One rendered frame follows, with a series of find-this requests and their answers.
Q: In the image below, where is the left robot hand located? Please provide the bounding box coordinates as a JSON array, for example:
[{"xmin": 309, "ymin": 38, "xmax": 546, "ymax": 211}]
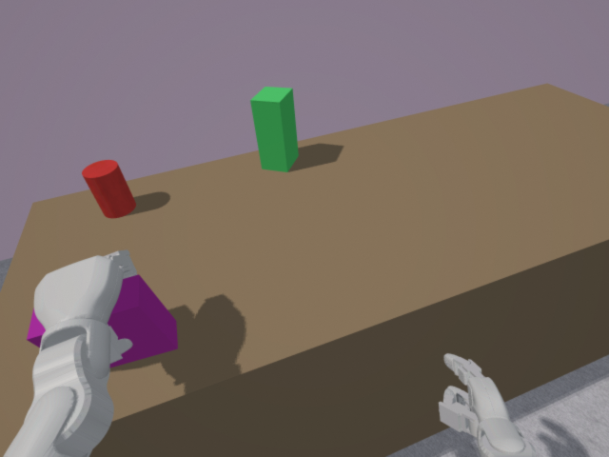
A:
[{"xmin": 34, "ymin": 250, "xmax": 137, "ymax": 364}]

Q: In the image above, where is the table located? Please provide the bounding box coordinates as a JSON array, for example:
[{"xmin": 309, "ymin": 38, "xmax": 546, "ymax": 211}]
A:
[{"xmin": 0, "ymin": 84, "xmax": 609, "ymax": 457}]

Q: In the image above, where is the sponge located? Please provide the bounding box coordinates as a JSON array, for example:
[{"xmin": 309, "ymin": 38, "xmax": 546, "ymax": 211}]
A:
[{"xmin": 27, "ymin": 274, "xmax": 178, "ymax": 368}]

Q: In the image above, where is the robot right forearm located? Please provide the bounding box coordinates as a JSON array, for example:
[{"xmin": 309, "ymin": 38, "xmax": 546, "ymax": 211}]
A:
[{"xmin": 477, "ymin": 417, "xmax": 537, "ymax": 457}]

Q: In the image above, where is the right robot hand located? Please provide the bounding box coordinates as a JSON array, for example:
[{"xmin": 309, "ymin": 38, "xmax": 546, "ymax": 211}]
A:
[{"xmin": 439, "ymin": 353, "xmax": 511, "ymax": 439}]

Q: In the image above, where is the robot left forearm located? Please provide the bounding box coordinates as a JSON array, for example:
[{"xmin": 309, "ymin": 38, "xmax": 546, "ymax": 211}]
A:
[{"xmin": 3, "ymin": 318, "xmax": 114, "ymax": 457}]

